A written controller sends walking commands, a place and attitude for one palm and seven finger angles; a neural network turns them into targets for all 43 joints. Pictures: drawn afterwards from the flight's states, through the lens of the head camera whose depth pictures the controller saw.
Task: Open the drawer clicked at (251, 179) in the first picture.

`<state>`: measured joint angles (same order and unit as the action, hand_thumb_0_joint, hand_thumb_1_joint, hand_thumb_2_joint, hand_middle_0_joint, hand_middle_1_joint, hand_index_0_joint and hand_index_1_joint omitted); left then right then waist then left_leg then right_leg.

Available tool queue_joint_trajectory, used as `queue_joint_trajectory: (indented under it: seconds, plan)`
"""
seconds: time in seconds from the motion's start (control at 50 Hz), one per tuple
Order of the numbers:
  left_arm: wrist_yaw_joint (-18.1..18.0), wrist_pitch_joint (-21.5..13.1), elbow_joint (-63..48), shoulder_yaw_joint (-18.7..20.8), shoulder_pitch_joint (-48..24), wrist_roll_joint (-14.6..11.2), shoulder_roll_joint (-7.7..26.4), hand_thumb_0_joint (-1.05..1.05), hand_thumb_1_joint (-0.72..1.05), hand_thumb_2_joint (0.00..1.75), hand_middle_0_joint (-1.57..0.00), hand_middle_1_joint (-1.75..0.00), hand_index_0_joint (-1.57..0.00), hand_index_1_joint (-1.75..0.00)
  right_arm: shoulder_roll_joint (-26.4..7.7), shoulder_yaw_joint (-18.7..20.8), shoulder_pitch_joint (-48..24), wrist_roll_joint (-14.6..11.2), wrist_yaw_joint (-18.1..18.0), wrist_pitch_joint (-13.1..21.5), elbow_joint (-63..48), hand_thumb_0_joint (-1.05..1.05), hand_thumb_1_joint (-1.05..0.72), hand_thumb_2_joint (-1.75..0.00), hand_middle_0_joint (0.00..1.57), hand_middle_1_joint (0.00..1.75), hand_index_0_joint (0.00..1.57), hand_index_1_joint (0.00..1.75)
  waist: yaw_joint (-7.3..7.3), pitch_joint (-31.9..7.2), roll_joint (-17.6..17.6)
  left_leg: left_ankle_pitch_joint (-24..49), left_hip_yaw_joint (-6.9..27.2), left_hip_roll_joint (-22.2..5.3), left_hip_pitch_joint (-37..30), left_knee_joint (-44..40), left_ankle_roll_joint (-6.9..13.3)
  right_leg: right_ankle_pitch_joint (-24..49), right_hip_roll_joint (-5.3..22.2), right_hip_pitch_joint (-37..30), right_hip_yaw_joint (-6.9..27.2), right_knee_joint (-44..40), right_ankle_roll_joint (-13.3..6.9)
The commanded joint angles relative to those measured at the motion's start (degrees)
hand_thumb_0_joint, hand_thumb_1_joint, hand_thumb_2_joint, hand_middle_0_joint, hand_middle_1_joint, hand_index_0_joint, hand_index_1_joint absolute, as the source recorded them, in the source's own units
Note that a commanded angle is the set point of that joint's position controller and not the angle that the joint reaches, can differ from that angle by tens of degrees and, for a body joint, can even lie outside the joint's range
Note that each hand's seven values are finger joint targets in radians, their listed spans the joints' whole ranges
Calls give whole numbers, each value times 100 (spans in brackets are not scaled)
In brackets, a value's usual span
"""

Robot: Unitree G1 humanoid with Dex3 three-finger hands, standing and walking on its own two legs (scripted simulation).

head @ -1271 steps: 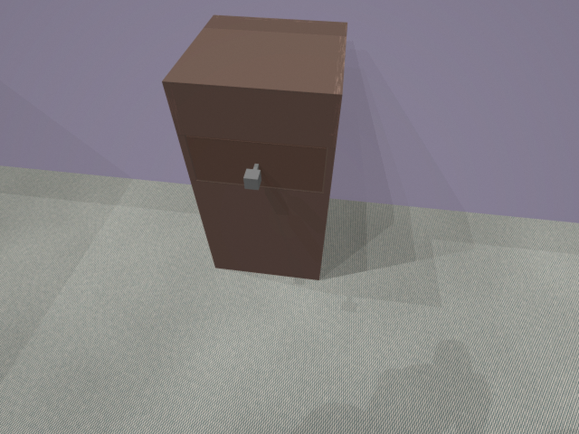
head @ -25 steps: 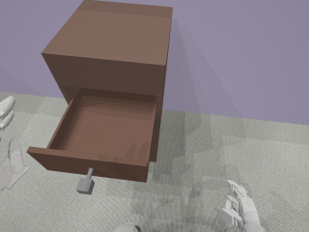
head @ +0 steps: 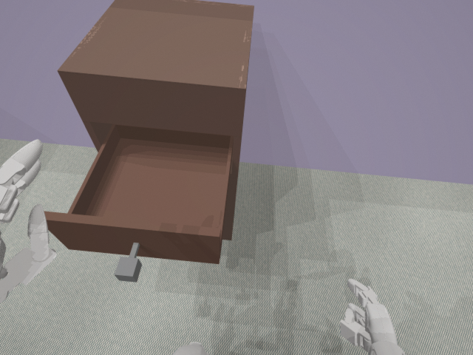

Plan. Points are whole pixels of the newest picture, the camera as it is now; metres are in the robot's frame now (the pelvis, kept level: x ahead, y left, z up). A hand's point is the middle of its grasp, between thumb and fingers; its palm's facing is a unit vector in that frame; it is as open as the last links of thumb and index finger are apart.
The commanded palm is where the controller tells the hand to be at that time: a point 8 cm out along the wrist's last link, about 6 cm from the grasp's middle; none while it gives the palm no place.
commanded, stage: step back with the hand held close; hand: left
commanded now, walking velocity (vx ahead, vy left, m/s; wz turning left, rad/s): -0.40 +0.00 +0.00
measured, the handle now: (131, 260) +0.32 +0.25 -0.17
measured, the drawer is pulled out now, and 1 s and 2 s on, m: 0.30 0.30 0.30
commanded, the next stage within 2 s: stop stepping back and stand still in 0.22 s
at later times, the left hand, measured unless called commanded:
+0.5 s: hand out of the picture +0.06 +0.19 +0.17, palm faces +0.28 -0.82 -0.50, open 7.4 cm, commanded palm +0.01 +0.24 +0.19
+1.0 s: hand out of the picture +0.02 +0.20 +0.17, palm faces +0.39 -0.81 -0.43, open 7.4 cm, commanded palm -0.04 +0.24 +0.19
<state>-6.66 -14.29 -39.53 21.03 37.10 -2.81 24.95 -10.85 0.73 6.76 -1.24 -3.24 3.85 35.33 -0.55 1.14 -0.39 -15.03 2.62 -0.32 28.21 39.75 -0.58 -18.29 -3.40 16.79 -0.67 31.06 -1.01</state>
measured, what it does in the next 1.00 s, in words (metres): walks backwards: left foot, then right foot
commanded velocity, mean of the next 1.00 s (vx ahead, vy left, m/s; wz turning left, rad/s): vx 0.01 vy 0.03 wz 0.01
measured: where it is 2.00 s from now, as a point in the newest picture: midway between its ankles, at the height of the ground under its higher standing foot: outside the picture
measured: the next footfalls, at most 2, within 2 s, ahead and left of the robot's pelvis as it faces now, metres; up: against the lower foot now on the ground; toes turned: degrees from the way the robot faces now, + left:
left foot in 0.02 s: +0.08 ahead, +0.10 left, +0.00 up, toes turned -2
right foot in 0.36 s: -0.14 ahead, -0.14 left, +0.00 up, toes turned -4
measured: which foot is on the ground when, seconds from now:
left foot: up 0.00-0.00, down 0.02-0.38, up 0.40-0.58, down 0.60-1.00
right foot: down 0.00-0.06, up 0.08-0.34, down 0.36-1.00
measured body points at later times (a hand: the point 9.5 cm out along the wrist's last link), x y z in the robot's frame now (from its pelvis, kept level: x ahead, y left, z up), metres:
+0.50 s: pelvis -0.13 -0.04 +0.01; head -0.10 -0.03 +0.46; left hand +0.04 +0.23 +0.20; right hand +0.02 -0.28 -0.09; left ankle -0.09 +0.08 -0.67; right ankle -0.18 -0.14 -0.73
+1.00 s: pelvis -0.16 -0.04 +0.01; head -0.16 -0.04 +0.46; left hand -0.01 +0.24 +0.19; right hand +0.01 -0.26 -0.08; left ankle -0.15 +0.08 -0.73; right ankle -0.18 -0.14 -0.73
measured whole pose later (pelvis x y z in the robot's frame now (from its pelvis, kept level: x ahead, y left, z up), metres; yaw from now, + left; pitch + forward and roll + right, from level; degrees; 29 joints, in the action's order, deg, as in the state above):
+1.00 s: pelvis -0.16 -0.04 +0.01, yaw +2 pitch +0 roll +0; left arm -9.4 -9.7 -33.5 19.3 36.2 -2.2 20.4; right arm -10.8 -1.1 11.6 -1.2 -3.3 5.1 35.1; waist -0.4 0.8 -0.4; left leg -15.6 -0.6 -1.4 16.2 31.9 -0.3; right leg -18.4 0.2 12.5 -5.3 30.9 -1.5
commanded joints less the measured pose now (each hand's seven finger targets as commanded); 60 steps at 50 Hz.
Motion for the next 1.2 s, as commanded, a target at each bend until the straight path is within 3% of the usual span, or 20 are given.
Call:
queue_joint_trajectory:
  seconds: [0.0,0.04,0.06,0.12,0.22,0.3,0.32,0.34,0.36,0.38,0.42,0.54,0.6,0.64,0.74,0.82,0.96,1.08,1.1,1.18]
  plan:
    - [-179,-128,-700,911,67,-35,836,0,90,90,-20,-30,-20,-30,-672,250,-501,13,-192,15,-951,0,-90,-90,20,30,20,30,-40,-804,-112,3503,427,-683,-1168,-1726,207,2926,567,-372,140,-73,70]
    - [-113,-124,-961,880,160,-113,950,0,90,90,-20,-30,-20,-30,-641,268,-461,91,-93,127,-1065,0,-90,-90,20,30,20,30,74,-1505,-1283,5049,1188,-1619,-2045,-1803,583,-574,236,302,72,1144,119]
    - [-80,-112,-1076,831,210,-97,888,0,90,90,-20,-30,-20,-30,-673,259,-482,212,-72,247,-1019,0,-90,-90,20,30,20,30,127,-1477,-1672,4305,1244,-1783,-1519,-2013,706,-1350,153,182,267,2014,107]
    - [-176,-32,-1380,582,288,-79,580,0,90,90,-20,-30,-20,-30,-773,315,-153,145,57,464,-871,0,-90,-90,20,30,20,30,95,-1548,-884,4298,869,-1676,-2146,-1689,922,-962,239,675,192,1965,169]
    - [-218,39,-1544,771,236,-176,799,0,90,90,-20,-30,-20,-30,-846,208,-308,168,71,547,-924,0,-90,-90,20,30,20,30,69,-1208,-1285,1443,938,-1489,-1114,-2222,849,-1025,165,66,-13,1374,137]
    - [-122,-78,-1320,1114,360,-296,1037,0,90,90,-20,-30,-20,-30,-844,187,-411,144,46,519,-965,0,-90,-90,20,30,20,30,124,-1121,-1166,-337,716,-1097,-459,-2155,504,-223,152,-866,-213,-481,-37]
    - [-84,-96,-1204,1147,523,-288,1042,0,90,90,-20,-30,-20,-30,-828,201,-330,95,60,465,-1016,0,-90,-90,20,30,20,30,84,-992,-964,-805,280,-660,-497,-1731,259,-33,300,-845,-189,-1131,-112]
    - [-82,-119,-1125,1203,528,-251,1135,0,90,90,-20,-30,-20,-30,-787,240,-253,23,59,380,-1013,0,-90,-90,20,30,20,30,6,-843,-170,-912,-378,-86,-910,-324,-83,-145,969,-36,340,-1754,-385]
    - [-111,-72,-1127,1137,435,-260,1135,0,90,90,-20,-30,-20,-30,-823,348,-55,-37,38,309,-989,0,-90,-90,20,30,20,30,-37,-994,972,-781,-435,385,-1265,1747,-228,-724,2091,1088,1691,-2324,-915]
    - [-172,115,-867,854,340,-188,761,0,90,90,-20,-30,-20,-30,-777,405,-79,-90,25,267,-932,0,-90,-90,20,30,20,30,-65,-590,1489,-889,22,371,-498,2730,-119,393,2413,1003,1918,-2031,-1123]
    - [-276,187,-548,884,322,-85,619,0,90,90,-20,-30,-20,-30,-497,244,-275,-47,-54,155,-919,0,-90,-90,20,30,20,30,-225,-519,752,-891,83,21,-37,2598,-61,1880,2094,208,722,-1355,-912]
    - [-389,-16,-742,511,-61,145,542,0,90,90,-20,-30,-20,-30,-795,194,-61,68,-112,486,-918,0,-90,-90,20,30,20,30,-96,-124,284,-25,-348,-195,-1278,-1938,352,1119,1492,-565,491,-857,-228]
    - [-292,-43,-1021,489,54,90,667,0,90,90,-20,-30,-20,-30,-1101,350,58,-27,-39,586,-1121,0,-90,-90,20,30,20,30,40,-554,-459,1911,311,-912,-1755,-1658,526,1320,856,-716,122,-193,104]
    - [-346,-75,-1196,841,273,115,872,0,90,90,-20,-30,-20,-30,-764,175,23,15,-23,556,-993,0,-90,-90,20,30,20,30,19,-632,-1158,1260,577,-903,-1464,-1952,539,400,626,-650,-270,-108,158]
    - [-367,-29,-652,728,312,28,570,0,90,90,-20,-30,-20,-30,-836,229,29,-46,-32,563,-948,0,-90,-90,20,30,20,30,-100,-284,-133,-824,198,-533,-622,-1687,444,-97,681,-839,121,-778,9]
    - [-358,54,-445,606,-9,12,518,0,90,90,-20,-30,-20,-30,-753,205,66,-17,-55,437,-939,0,-90,-90,20,30,20,30,-176,-19,428,-885,-251,-172,-828,-972,333,-1156,1180,-125,824,-1330,-327]
    - [-384,132,-733,542,-374,81,599,0,90,90,-20,-30,-20,-30,-713,68,-159,19,-103,412,-998,0,-90,-90,20,30,20,30,-88,19,-392,-412,345,-583,-979,-1813,478,20,653,-346,139,-672,-21]
    - [-360,146,-807,494,-68,29,521,0,90,90,-20,-30,-20,-30,-678,61,-124,-3,-23,399,-984,0,-90,-90,20,30,20,30,-59,-552,-248,1348,-78,-406,-1413,-1317,275,1881,797,-989,200,-703,-18]
    - [392,1026,4244,-1608,-785,594,-617,0,90,90,-20,-30,-20,-30,-1228,382,-69,78,444,546,504,0,-90,-90,20,30,20,30,-249,-306,-171,1924,-75,-497,-1094,-576,149,2382,1095,-168,-240,308,-47]
    - [597,1432,5316,-1585,-1237,509,-770,0,90,90,-20,-30,-20,-30,-837,181,484,207,348,-38,425,0,-90,-90,20,30,20,30,17,-727,755,1933,333,-545,-1001,-665,400,1871,914,-490,-147,189,-23]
